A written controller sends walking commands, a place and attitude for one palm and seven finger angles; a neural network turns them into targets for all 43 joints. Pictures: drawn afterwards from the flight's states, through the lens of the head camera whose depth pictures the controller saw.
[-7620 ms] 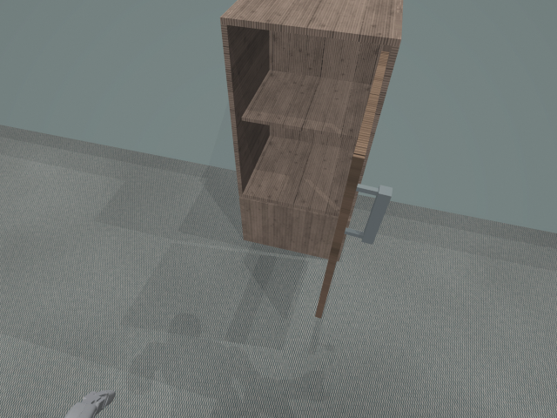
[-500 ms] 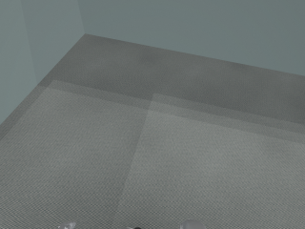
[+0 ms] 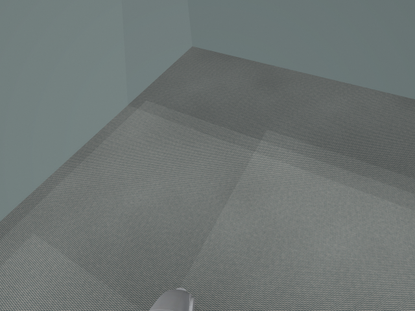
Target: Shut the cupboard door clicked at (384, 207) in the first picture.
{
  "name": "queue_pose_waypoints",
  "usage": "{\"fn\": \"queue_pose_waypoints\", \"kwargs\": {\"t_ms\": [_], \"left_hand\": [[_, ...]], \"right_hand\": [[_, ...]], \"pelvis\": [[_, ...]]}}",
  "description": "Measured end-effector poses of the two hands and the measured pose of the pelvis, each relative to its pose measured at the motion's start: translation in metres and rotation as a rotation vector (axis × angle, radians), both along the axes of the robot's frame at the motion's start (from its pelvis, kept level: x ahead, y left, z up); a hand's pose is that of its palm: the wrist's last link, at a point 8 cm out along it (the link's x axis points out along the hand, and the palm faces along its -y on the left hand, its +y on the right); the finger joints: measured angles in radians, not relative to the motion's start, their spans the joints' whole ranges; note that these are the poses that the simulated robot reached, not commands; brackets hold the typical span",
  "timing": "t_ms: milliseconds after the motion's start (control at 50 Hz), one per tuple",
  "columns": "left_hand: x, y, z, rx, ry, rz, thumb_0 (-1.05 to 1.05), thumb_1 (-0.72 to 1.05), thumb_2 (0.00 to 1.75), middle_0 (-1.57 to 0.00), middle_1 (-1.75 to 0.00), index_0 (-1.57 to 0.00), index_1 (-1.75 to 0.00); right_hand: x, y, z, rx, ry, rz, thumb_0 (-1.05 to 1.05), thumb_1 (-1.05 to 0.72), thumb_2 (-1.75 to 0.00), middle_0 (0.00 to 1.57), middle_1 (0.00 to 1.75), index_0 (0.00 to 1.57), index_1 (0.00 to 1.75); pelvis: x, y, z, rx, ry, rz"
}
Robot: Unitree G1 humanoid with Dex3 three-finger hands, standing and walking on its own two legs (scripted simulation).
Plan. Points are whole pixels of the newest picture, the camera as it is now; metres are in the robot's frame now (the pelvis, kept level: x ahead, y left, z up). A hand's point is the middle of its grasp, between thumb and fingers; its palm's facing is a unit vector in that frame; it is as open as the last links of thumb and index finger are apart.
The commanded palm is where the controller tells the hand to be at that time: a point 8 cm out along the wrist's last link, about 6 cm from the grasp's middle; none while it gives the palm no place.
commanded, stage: walk to a spot facing it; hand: left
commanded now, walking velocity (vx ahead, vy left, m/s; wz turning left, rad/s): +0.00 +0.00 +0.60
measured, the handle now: out of the picture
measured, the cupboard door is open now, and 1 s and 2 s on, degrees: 87 87 87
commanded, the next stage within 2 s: none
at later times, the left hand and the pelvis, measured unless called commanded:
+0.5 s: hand out of the picture +0.00 +0.30 -0.17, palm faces +0.34 -0.91 -0.25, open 7.4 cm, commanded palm none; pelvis +0.00 +0.06 +0.00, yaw +18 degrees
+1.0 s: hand out of the picture +0.01 +0.24 -0.13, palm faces +0.54 -0.79 -0.30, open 7.4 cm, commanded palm none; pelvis +0.03 +0.01 +0.00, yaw +36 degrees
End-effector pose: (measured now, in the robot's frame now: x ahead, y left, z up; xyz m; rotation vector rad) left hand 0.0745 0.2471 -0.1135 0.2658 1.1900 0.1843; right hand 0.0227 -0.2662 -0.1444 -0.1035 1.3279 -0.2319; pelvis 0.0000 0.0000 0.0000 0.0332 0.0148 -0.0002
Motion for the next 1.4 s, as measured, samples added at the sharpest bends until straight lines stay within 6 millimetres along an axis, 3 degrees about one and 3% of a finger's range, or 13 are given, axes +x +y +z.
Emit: {"fn": "queue_pose_waypoints", "kwargs": {"t_ms": [140, 280, 340, 440, 580, 740, 840, 980, 1100, 1180, 1300, 1340, 1400], "left_hand": [[-0.055, 0.010, -0.009, -0.023, 0.056, 0.125, 0.00, 0.90, 0.90, -0.21, -0.30, -0.20, -0.30], [-0.117, 0.048, -0.042, -0.068, 0.149, 0.276, 0.00, 0.90, 0.90, -0.21, -0.30, -0.20, -0.30], [-0.129, 0.065, -0.049, -0.070, 0.176, 0.320, 0.00, 0.90, 0.90, -0.21, -0.30, -0.20, -0.30], [-0.111, 0.087, -0.037, -0.069, 0.087, 0.358, 0.01, 0.90, 0.90, -0.20, -0.30, -0.19, -0.30], [-0.074, 0.100, -0.019, -0.040, -0.065, 0.378, 0.00, 0.90, 0.90, -0.20, -0.30, -0.19, -0.30], [-0.039, 0.085, -0.001, 0.004, -0.161, 0.397, 0.00, 0.90, 0.90, -0.20, -0.30, -0.19, -0.30], [-0.038, 0.062, 0.005, 0.050, -0.199, 0.421, 0.00, 0.90, 0.90, -0.21, -0.30, -0.20, -0.30], [-0.087, 0.026, 0.014, 0.043, -0.124, 0.540, 0.00, 0.90, 0.90, -0.21, -0.30, -0.20, -0.30], [-0.142, 0.002, 0.004, 0.009, -0.060, 0.667, 0.00, 0.90, 0.90, -0.21, -0.30, -0.20, -0.30], [-0.189, -0.011, -0.009, -0.027, 0.000, 0.758, 0.00, 0.90, 0.90, -0.21, -0.30, -0.20, -0.30], [-0.266, -0.016, -0.043, -0.089, 0.071, 0.901, 0.00, 0.90, 0.90, -0.21, -0.30, -0.20, -0.30], [-0.288, -0.014, -0.053, -0.106, 0.095, 0.947, 0.00, 0.90, 0.90, -0.21, -0.30, -0.20, -0.30], [-0.306, -0.009, -0.052, -0.117, 0.107, 0.988, 0.01, 0.90, 0.90, -0.20, -0.30, -0.20, -0.30]], "right_hand": [[0.058, 0.013, 0.000, -0.012, -0.009, 0.169, 0.01, -0.91, -0.89, 0.19, 0.30, 0.20, 0.30], [0.145, 0.069, 0.008, -0.061, -0.164, 0.366, 0.01, -0.91, -0.89, 0.19, 0.30, 0.20, 0.30], [0.165, 0.092, 0.022, -0.071, -0.229, 0.416, 0.01, -0.91, -0.89, 0.20, 0.30, 0.20, 0.30], [0.170, 0.114, 0.037, -0.086, -0.233, 0.467, 0.01, -0.91, -0.89, 0.20, 0.30, 0.21, 0.30], [0.157, 0.124, 0.032, -0.052, -0.173, 0.499, 0.01, -0.90, -0.89, 0.20, 0.30, 0.21, 0.30], [0.134, 0.099, 0.007, -0.015, -0.046, 0.505, 0.01, -0.90, -0.89, 0.20, 0.30, 0.21, 0.30], [0.139, 0.074, -0.016, 0.005, 0.013, 0.520, 0.01, -0.90, -0.89, 0.20, 0.30, 0.21, 0.30], [0.167, 0.066, -0.010, 0.009, 0.027, 0.613, 0.01, -0.91, -0.89, 0.20, 0.30, 0.20, 0.30], [0.196, 0.087, -0.004, -0.007, 0.012, 0.728, 0.01, -0.91, -0.89, 0.20, 0.30, 0.20, 0.30], [0.217, 0.122, 0.003, -0.019, -0.035, 0.820, 0.01, -0.91, -0.89, 0.19, 0.30, 0.20, 0.30], [0.237, 0.201, 0.016, -0.031, -0.179, 0.988, 0.01, -0.91, -0.89, 0.19, 0.30, 0.20, 0.30], [0.237, 0.225, 0.021, -0.028, -0.229, 1.033, 0.01, -0.91, -0.89, 0.19, 0.30, 0.20, 0.30], [0.227, 0.248, 0.034, -0.027, -0.265, 1.076, 0.01, -0.91, -0.89, 0.20, 0.30, 0.20, 0.30]], "pelvis": [[-0.002, 0.009, -0.002, 0.014, -0.005, 0.100], [-0.002, 0.042, -0.021, -0.013, 0.002, 0.190], [-0.004, 0.051, -0.019, -0.021, -0.010, 0.214], [-0.002, 0.061, -0.007, -0.058, -0.019, 0.279], [0.002, 0.062, -0.001, -0.058, -0.021, 0.359], [0.013, 0.042, -0.005, -0.041, -0.009, 0.455], [0.022, 0.021, -0.014, -0.025, -0.007, 0.514], [0.026, 0.010, -0.002, 0.017, -0.022, 0.619], [0.020, 0.010, -0.001, 0.022, -0.029, 0.701], [0.009, 0.017, -0.004, 0.009, -0.032, 0.752], [-0.015, 0.038, -0.019, -0.032, -0.035, 0.835], [-0.023, 0.043, -0.023, -0.027, -0.035, 0.859], [-0.033, 0.050, -0.016, -0.046, -0.050, 0.881]]}}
